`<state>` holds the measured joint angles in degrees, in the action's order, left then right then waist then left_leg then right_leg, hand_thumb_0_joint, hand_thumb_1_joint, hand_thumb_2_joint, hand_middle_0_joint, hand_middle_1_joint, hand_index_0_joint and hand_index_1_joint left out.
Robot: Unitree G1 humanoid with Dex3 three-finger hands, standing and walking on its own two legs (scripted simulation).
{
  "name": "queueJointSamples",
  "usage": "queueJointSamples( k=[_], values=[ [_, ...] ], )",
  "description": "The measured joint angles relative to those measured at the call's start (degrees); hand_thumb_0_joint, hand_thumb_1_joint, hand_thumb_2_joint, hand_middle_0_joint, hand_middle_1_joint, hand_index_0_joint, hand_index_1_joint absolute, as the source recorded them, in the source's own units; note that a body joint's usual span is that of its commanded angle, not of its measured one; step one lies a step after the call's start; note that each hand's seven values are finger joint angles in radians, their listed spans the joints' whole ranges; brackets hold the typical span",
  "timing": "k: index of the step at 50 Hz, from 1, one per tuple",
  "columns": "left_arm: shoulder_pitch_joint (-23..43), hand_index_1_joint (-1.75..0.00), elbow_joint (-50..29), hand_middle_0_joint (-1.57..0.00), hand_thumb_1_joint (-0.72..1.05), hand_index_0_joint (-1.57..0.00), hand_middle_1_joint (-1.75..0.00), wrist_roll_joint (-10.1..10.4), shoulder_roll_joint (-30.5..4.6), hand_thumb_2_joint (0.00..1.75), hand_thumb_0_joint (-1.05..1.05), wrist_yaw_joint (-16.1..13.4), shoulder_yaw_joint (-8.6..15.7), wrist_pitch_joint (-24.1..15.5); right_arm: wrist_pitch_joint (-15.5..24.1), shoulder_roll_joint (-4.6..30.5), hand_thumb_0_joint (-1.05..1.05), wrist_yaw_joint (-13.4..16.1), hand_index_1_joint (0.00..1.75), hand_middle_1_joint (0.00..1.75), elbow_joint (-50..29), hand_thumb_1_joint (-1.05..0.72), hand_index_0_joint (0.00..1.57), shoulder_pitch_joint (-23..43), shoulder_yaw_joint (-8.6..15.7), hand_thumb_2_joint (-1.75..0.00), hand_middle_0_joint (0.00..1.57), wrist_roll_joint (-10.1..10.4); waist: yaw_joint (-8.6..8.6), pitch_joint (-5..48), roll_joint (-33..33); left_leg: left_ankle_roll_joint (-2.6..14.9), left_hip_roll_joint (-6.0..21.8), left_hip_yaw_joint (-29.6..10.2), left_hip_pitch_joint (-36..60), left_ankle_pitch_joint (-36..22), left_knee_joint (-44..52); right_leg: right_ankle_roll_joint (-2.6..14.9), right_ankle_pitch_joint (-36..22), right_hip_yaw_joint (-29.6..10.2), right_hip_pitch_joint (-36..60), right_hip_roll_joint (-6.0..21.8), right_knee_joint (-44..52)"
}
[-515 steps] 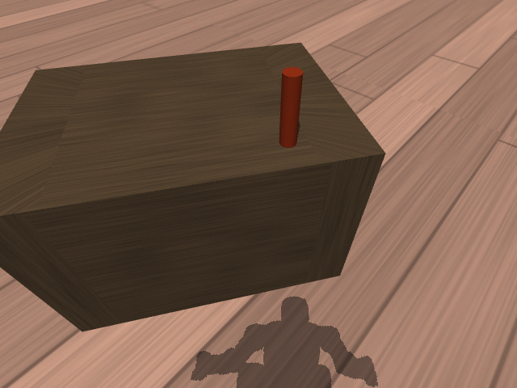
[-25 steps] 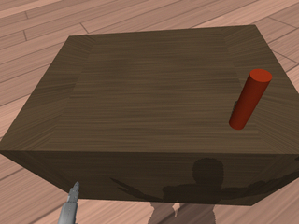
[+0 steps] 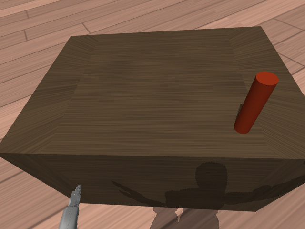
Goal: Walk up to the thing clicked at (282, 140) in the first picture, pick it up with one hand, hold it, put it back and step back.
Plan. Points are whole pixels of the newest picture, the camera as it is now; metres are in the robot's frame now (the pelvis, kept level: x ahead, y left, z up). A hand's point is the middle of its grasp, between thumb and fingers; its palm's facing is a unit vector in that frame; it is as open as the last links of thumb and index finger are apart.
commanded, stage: go down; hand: right
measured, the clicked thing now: (252, 106) +0.46 -0.23 +0.05
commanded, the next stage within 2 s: approach in 0.24 s
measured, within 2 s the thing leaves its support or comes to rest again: neither
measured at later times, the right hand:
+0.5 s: hand out of the picture +0.34 -0.42 +0.13, palm faces +0.29 +0.96 -0.01, open 17.7 cm
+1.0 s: hand (272, 127) +0.42 -0.29 +0.01, palm faces +0.22 +0.97 +0.06, open 17.7 cm
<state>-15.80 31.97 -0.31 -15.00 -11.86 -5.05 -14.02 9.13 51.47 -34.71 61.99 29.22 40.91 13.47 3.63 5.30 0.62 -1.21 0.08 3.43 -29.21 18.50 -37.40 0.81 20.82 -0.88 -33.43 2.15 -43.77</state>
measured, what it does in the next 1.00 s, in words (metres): stands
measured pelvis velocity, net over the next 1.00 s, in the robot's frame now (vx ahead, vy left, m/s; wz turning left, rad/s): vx -0.01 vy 0.00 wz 0.04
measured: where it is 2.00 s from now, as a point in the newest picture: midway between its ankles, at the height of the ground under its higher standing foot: outside the picture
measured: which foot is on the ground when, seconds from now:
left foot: down 0.00-1.00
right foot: down 0.00-1.00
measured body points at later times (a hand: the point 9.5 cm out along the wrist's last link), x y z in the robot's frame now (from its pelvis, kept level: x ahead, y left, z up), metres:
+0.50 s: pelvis +0.00 +0.00 +0.00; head +0.06 -0.03 +0.44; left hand +0.15 +0.26 -0.07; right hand +0.32 -0.47 +0.14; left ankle +0.00 +0.14 -0.71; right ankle +0.01 -0.10 -0.71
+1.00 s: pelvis -0.01 +0.00 -0.04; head +0.09 -0.04 +0.40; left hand +0.13 +0.27 -0.06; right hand +0.40 -0.34 +0.01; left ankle +0.00 +0.14 -0.71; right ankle +0.01 -0.10 -0.71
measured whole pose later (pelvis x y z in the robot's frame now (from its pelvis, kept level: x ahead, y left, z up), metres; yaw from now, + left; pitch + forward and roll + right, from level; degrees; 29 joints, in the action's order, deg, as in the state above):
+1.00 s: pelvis -0.01 +0.00 -0.04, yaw +2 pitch +17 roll +4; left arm -19.7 17.3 -3.1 -14.3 -6.3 0.4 -9.7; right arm 21.6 31.9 -19.0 56.9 31.4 34.5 10.3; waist 7.5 6.5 2.0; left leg -1.2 -0.9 2.1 -46.0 24.1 -53.0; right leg 0.6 26.5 0.0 -49.0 3.5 -58.4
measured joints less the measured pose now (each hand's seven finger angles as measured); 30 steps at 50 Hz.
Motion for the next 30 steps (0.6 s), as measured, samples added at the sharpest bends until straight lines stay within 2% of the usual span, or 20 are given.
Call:
queueJointSamples(
  k=[9,22,26,30],
  values=[
    [0.36,-0.05,0.73,-0.05,-0.54,-0.06,-0.05,0.04,-0.05,0.07,-0.01,-0.11,-0.59,0.20,0.00,-0.74,-0.02,-0.79,0.06,0.06,-0.74,0.60,0.04,-0.48,-0.59,-0.08,0.02,0.50,-0.41,0.22,0.02,0.24,-0.02,0.24,-0.10,0.33,-0.29,-0.28,0.07,-0.26,-0.04,0.00,0.03],
    [0.24,-0.05,0.68,-0.06,-0.54,-0.06,-0.05,-0.12,0.27,0.06,-0.01,0.06,-0.22,-0.03,0.42,0.53,-0.02,-0.69,0.06,0.06,0.11,0.59,0.04,-0.30,0.67,-0.08,0.02,0.24,-0.13,0.14,0.34,0.37,-0.02,0.27,-1.37,1.02,-1.72,-0.40,0.49,-0.34,-1.11,0.03,-0.94],
    [0.52,-0.05,1.08,-0.06,-0.55,-0.06,-0.05,-0.39,0.02,0.06,-0.01,0.09,0.24,-0.19,1.07,0.58,-0.02,-0.78,0.06,0.06,1.49,0.60,0.03,0.70,-1.04,-0.08,0.02,0.72,-0.19,0.25,0.08,0.30,0.13,0.39,-3.07,1.51,-3.11,-0.34,0.90,-0.49,-2.87,-0.10,-2.29],
    [0.69,-0.05,-0.75,-0.06,-0.55,-0.06,-0.05,-0.46,-0.52,0.06,-0.01,0.35,0.48,-0.36,2.43,-1.61,-0.02,-0.33,0.06,0.06,2.26,0.61,0.03,1.39,-3.43,-0.08,0.01,1.32,0.09,0.28,0.02,0.14,0.32,0.29,-4.94,2.11,-4.79,-0.18,1.39,-0.42,-4.64,-0.26,-3.75]
  ],
)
